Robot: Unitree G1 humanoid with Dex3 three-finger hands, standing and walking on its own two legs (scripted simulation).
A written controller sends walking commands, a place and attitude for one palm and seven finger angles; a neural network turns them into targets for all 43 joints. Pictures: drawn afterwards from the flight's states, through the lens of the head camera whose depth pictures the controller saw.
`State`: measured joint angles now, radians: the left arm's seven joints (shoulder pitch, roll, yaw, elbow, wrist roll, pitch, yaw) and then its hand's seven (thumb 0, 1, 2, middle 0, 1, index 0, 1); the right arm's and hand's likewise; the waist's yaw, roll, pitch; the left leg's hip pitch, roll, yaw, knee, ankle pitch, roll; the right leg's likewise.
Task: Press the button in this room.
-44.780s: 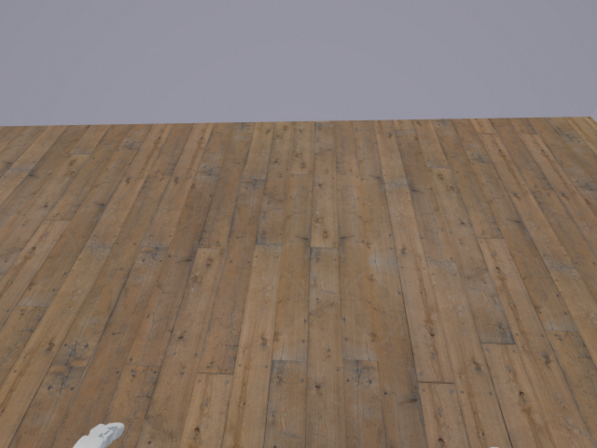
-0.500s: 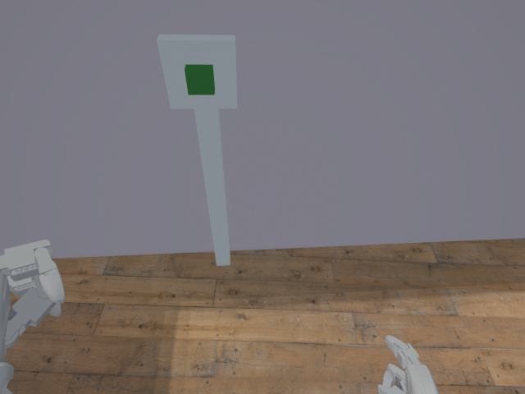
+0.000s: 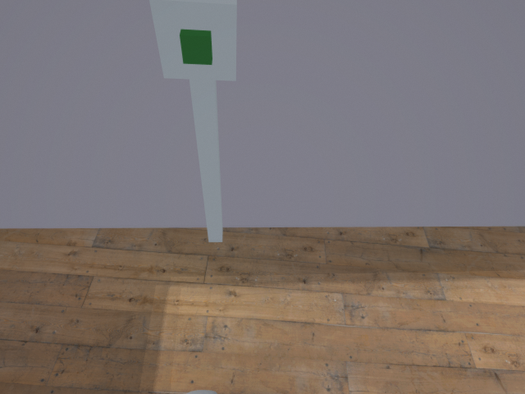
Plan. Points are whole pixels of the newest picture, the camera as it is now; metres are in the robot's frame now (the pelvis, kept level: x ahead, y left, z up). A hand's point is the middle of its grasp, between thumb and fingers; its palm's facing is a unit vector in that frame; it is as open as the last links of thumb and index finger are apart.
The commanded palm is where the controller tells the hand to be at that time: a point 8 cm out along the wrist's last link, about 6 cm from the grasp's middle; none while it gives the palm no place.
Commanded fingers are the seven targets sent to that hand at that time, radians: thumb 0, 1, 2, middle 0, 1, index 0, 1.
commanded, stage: let the arm hang, fingers relaxed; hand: left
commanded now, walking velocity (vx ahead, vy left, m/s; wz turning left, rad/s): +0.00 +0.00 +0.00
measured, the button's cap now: (197, 46) +0.73 +0.19 +0.13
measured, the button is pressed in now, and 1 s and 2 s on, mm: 0 0 0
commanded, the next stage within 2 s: stand and wait in 0.70 s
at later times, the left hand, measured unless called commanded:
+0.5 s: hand out of the picture +0.09 +0.22 -0.15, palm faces -0.01 -0.95 -0.31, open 7.3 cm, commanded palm none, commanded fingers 0.00 0.90 0.90 -0.20 -0.30 -0.20 -0.30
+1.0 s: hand out of the picture +0.11 +0.21 -0.15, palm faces -0.02 -0.95 -0.32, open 7.4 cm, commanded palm none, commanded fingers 0.00 0.90 0.90 -0.20 -0.30 -0.20 -0.30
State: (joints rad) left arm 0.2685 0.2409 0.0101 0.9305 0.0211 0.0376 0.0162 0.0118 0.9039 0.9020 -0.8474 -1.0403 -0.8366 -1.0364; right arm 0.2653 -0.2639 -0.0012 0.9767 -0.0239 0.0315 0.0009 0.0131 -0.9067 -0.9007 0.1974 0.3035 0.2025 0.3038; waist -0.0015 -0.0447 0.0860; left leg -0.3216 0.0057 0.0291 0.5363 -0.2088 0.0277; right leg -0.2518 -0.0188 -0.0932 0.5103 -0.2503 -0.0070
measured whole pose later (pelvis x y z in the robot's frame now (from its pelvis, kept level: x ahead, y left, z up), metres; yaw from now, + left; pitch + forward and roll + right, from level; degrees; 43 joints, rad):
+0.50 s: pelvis +0.02 -0.01 +0.01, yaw -1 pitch -1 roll +0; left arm 0.15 0.27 0.02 1.12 0.01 -0.01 0.01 0.00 0.91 0.90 -0.22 -0.32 -0.22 -0.32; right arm 0.18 -0.26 -0.01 1.10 -0.02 0.00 -0.01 0.01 -0.91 -0.90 0.20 0.30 0.20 0.30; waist 0.00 0.03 0.03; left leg -0.18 0.00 0.05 0.38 -0.17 0.02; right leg -0.14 -0.02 -0.07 0.39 -0.22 -0.01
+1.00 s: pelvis +0.04 -0.02 +0.01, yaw -2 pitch -2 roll +0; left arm 0.13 0.29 0.02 1.15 0.01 -0.01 0.01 0.00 0.91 0.90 -0.21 -0.30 -0.20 -0.30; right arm 0.14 -0.30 -0.01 1.12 -0.01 0.00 -0.02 0.01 -0.91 -0.90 0.20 0.30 0.20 0.30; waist 0.00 0.02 0.05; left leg -0.13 0.02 0.05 0.32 -0.17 0.00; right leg -0.08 0.00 -0.07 0.32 -0.21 -0.03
